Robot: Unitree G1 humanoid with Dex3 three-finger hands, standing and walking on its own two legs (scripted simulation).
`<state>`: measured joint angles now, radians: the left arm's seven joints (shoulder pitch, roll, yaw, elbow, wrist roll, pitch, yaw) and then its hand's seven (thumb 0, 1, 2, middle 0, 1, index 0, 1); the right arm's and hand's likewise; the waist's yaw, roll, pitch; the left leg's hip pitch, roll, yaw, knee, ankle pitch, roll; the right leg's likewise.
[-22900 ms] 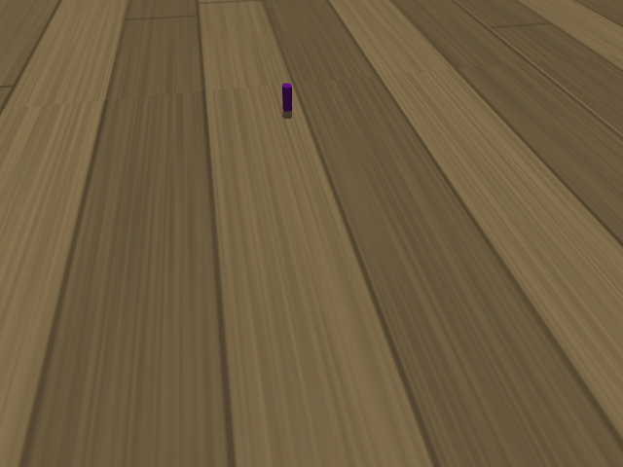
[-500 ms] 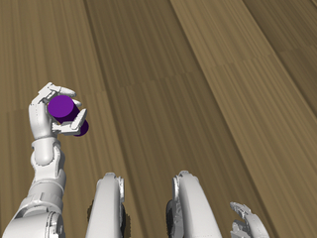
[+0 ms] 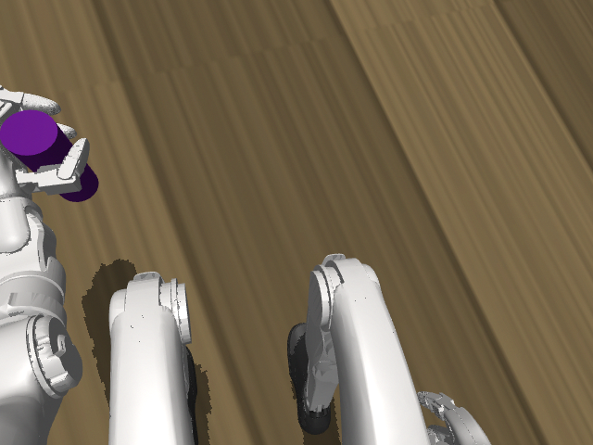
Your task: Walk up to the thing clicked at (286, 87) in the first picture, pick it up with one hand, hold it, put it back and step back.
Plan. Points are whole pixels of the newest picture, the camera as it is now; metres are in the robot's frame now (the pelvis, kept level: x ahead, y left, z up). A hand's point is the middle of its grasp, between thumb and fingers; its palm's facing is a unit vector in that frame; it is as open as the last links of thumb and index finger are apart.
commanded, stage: crouch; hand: left
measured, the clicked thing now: (57, 162) +0.48 +0.25 -0.09
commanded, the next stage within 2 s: lower in 0.70 s
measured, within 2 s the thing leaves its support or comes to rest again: rests again in 1.84 s
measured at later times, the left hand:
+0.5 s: hand (73, 160) +0.50 +0.25 -0.14, palm faces +0.29 -0.96 -0.03, open 7.7 cm
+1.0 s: hand (85, 174) +0.50 +0.25 -0.20, palm faces +0.27 -0.96 -0.04, open 7.7 cm
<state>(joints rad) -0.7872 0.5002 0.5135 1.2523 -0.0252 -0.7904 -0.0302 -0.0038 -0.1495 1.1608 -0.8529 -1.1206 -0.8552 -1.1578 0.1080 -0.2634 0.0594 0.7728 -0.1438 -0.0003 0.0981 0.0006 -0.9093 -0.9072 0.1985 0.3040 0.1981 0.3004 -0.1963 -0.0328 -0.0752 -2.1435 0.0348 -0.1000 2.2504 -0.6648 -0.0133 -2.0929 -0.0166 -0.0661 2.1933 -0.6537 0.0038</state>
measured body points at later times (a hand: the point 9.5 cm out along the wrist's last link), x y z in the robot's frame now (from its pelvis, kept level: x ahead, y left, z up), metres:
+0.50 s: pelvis -0.01 +0.01 -0.06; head +0.23 +0.09 +0.31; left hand +0.48 +0.30 -0.14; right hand +0.05 -0.28 -0.15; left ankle +0.09 +0.13 -0.34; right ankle +0.11 -0.12 -0.34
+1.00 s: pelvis -0.01 +0.01 -0.07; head +0.25 +0.11 +0.28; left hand +0.48 +0.30 -0.19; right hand +0.06 -0.27 -0.15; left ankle +0.09 +0.13 -0.34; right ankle +0.11 -0.12 -0.34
